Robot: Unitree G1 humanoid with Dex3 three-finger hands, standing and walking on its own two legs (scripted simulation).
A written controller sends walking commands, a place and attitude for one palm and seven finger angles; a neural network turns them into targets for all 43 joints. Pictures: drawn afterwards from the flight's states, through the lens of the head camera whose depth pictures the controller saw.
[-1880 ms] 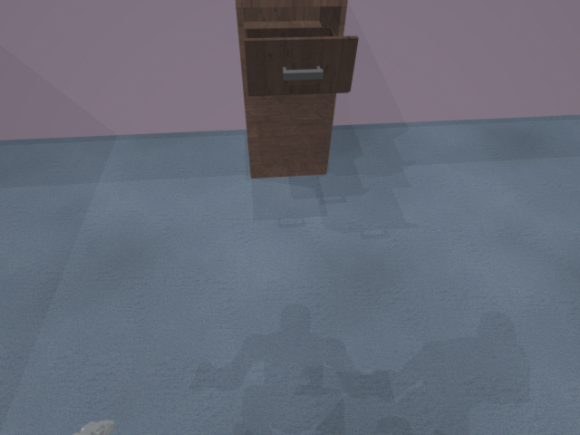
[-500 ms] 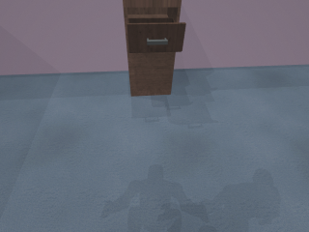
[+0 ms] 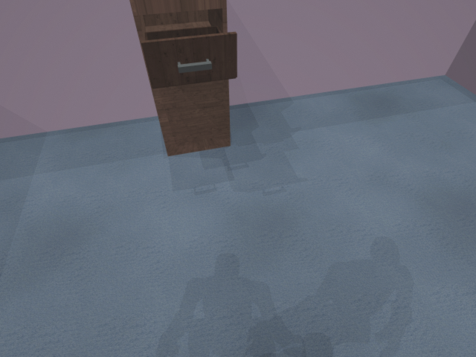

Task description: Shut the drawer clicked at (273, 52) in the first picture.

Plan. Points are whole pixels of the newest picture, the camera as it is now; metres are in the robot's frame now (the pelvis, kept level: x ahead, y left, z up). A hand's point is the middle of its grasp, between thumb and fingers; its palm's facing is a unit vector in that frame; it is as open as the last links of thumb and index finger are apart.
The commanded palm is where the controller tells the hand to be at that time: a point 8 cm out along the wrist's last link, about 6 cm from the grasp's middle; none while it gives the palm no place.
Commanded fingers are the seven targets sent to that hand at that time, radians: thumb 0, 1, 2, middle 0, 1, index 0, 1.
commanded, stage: walk to a spot facing it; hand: left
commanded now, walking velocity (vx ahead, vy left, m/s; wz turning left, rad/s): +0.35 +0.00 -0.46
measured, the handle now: (194, 64) +1.12 +0.25 -0.04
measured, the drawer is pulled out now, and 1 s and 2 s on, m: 0.29 0.29 0.29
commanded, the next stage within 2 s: turn to face it in 1.36 s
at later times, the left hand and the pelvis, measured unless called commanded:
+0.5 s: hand out of the picture +0.11 +0.15 -0.16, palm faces +0.00 -0.99 -0.15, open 7.3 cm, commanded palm none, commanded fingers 0.00 0.90 0.90 -0.20 -0.30 -0.20 -0.30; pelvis +0.17 -0.01 +0.01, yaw -7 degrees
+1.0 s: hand (187, 207) +0.52 +0.18 -0.16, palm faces -0.30 -0.94 -0.16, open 7.4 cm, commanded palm none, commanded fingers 0.00 0.90 0.90 -0.20 -0.30 -0.20 -0.30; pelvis +0.38 +0.03 +0.01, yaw -21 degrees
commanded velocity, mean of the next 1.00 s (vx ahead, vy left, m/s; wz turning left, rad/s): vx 0.35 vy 0.00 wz -0.38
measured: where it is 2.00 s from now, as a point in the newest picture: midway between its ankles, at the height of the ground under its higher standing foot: (283, 270)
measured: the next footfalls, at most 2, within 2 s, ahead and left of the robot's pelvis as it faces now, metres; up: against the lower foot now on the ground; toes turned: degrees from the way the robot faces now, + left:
right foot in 0.06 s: +0.09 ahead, -0.11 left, +0.00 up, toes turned -6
left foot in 0.60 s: +0.38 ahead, +0.10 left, +0.00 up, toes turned -2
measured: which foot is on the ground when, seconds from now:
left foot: down 0.00-0.06, up 0.08-0.58, down 0.60-1.00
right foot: up 0.00-0.04, down 0.06-0.60, up 0.62-1.00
